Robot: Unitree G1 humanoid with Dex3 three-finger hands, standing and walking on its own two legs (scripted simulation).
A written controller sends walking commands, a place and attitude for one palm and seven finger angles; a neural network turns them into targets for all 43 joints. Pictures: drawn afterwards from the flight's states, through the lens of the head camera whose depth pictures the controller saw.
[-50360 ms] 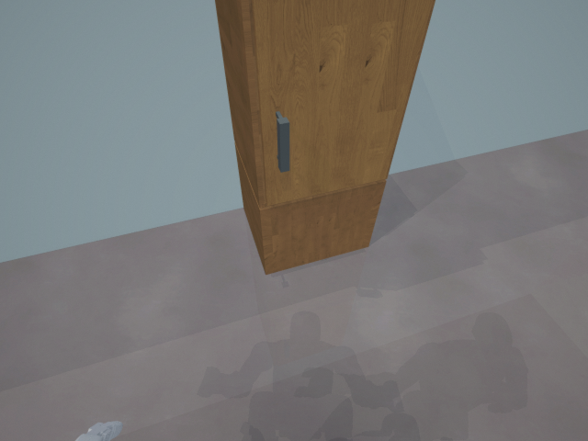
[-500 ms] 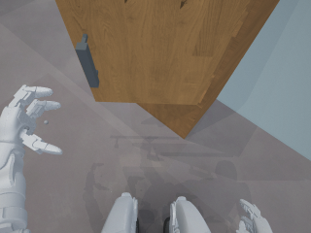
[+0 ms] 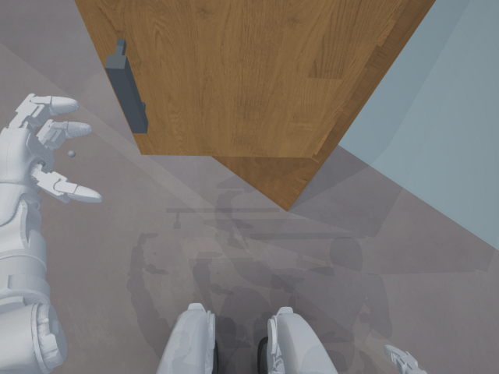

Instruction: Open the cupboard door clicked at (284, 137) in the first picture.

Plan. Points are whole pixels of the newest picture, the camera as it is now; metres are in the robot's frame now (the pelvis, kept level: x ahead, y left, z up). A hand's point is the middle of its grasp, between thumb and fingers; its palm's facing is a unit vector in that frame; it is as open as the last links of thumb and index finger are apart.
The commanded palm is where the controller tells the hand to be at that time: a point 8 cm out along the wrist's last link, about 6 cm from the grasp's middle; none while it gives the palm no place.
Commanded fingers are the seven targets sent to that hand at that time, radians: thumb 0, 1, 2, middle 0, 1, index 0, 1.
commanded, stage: move the hooked fingers beside the handle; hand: left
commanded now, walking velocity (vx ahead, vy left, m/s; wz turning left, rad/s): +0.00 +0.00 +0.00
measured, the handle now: (131, 89) +0.55 +0.21 +0.03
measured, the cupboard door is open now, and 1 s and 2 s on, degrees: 39 39 39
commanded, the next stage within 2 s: slide the fingers in behind the handle in 1.50 s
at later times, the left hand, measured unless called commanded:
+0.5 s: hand (93, 118) +0.49 +0.26 +0.03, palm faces +0.05 -1.00 -0.01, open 14.0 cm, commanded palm +0.48 +0.29 +0.03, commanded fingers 0.00 -0.50 0.30 -0.30 -1.20 -0.30 -1.20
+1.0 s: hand (84, 114) +0.50 +0.27 +0.03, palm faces +0.08 -1.00 -0.03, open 14.0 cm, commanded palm +0.48 +0.29 +0.03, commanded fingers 0.00 -0.50 0.30 -0.30 -1.20 -0.30 -1.20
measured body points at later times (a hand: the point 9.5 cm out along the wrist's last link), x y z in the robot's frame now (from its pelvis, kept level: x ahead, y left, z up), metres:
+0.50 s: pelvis -0.01 -0.01 -0.01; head +0.17 +0.04 +0.40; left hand +0.48 +0.31 +0.03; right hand +0.03 -0.28 -0.12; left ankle +0.03 +0.07 -0.61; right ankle +0.02 -0.12 -0.61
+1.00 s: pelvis -0.01 -0.01 -0.01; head +0.17 +0.04 +0.40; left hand +0.49 +0.32 +0.03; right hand +0.02 -0.28 -0.11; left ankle +0.03 +0.07 -0.61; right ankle +0.02 -0.12 -0.61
